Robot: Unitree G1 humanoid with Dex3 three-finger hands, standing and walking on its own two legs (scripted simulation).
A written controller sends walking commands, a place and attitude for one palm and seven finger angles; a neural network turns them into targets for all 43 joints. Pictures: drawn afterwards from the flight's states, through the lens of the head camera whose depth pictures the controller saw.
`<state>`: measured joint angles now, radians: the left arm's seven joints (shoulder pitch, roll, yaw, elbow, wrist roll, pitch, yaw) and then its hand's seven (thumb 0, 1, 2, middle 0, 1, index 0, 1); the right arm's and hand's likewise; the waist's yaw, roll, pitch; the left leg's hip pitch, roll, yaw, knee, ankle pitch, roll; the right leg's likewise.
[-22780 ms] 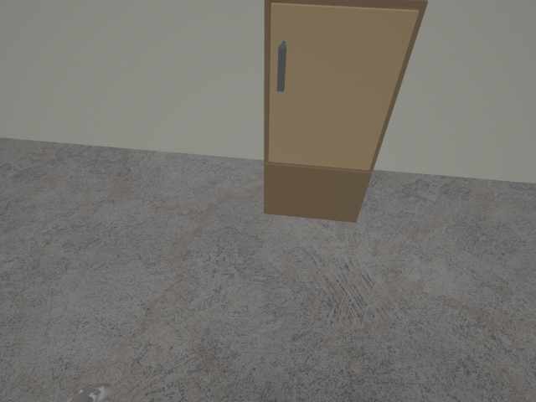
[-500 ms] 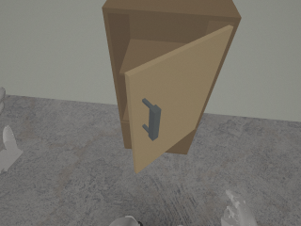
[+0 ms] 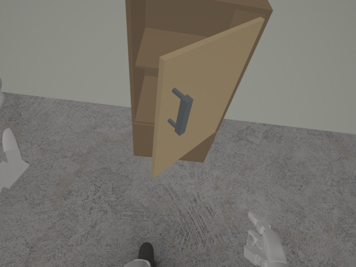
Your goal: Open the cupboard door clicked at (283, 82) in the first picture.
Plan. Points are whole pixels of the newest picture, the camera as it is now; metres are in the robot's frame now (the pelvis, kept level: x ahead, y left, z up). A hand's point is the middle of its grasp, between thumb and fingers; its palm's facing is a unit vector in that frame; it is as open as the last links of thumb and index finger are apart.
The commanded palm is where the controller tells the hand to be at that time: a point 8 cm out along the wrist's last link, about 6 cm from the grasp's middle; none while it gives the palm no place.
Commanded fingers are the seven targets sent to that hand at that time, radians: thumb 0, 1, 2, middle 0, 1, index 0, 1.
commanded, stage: stop stepping back and stand still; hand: left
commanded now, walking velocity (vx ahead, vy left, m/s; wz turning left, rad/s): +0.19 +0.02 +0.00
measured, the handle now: (178, 112) +0.51 +0.05 +0.02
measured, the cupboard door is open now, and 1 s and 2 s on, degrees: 45 45 45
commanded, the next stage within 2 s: let the arm hang, fingers relaxed in 1.66 s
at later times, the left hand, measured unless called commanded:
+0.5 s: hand (30, 248) +0.12 +0.21 +0.17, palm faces +0.25 -0.83 -0.50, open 7.4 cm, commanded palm +0.07 +0.28 +0.18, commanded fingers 0.00 0.90 0.90 -0.20 -0.30 -0.20 -0.30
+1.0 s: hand out of the picture +0.07 +0.26 +0.17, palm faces +0.34 -0.81 -0.49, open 7.4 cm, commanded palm +0.02 +0.31 +0.18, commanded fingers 0.00 0.90 0.90 -0.20 -0.30 -0.20 -0.30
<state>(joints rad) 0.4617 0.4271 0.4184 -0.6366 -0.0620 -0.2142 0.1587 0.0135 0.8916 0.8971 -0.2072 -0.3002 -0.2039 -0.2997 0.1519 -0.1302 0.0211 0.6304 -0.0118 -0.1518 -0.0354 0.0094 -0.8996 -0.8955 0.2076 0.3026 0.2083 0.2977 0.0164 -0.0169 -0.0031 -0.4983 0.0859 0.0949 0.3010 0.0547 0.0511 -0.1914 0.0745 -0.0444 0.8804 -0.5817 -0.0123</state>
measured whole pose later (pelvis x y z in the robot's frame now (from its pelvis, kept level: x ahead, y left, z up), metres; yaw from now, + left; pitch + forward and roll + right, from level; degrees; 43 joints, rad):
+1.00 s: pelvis -0.15 +0.02 +0.00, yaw -5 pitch -2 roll +0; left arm 0.56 0.43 0.42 -0.51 -0.03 -0.21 0.15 0.01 0.89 0.90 -0.21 -0.30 -0.21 -0.30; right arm 0.20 -0.20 0.02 0.59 0.01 -0.14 -0.07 0.01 -0.90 -0.90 0.20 0.30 0.21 0.30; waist 0.00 -0.02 0.04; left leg -0.17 0.04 0.04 0.50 -0.29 -0.02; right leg -0.27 0.00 -0.09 0.47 -0.17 -0.04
